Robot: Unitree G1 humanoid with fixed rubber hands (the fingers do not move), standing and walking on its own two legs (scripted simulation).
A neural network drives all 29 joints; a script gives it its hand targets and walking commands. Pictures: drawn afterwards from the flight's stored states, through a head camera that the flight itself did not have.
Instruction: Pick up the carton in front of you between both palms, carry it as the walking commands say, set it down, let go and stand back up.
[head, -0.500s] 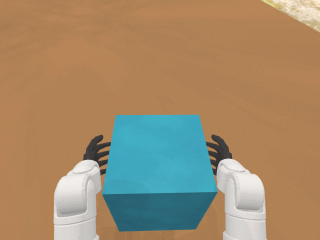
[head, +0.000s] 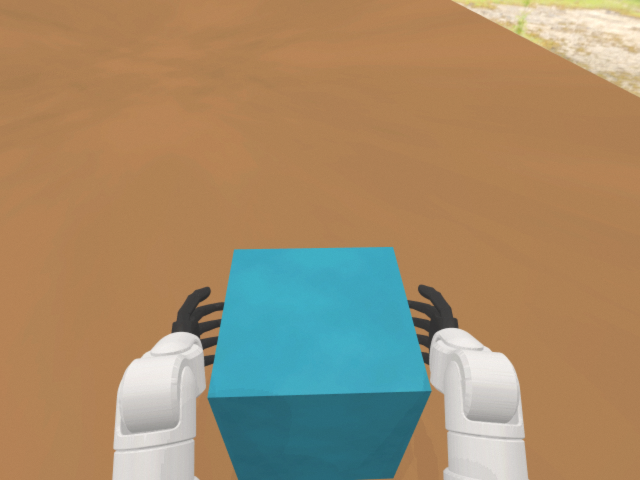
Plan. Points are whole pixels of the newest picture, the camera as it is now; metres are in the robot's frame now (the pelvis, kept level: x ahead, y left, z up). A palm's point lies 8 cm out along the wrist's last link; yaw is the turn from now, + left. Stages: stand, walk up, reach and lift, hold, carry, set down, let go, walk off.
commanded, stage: carry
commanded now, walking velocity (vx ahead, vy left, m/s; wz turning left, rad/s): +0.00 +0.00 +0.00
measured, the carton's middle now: (315, 366) +0.28 +0.00 +0.00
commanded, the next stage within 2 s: hold in 1.08 s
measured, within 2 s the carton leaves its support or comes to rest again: neither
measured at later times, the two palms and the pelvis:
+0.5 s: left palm (199, 372) +0.25 +0.14 +0.04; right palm (439, 368) +0.25 -0.16 +0.04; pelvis -0.03 -0.01 +0.00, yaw +0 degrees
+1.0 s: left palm (207, 365) +0.26 +0.13 +0.04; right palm (445, 362) +0.26 -0.16 +0.04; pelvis -0.03 -0.01 +0.00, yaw +0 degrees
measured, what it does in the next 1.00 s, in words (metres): stands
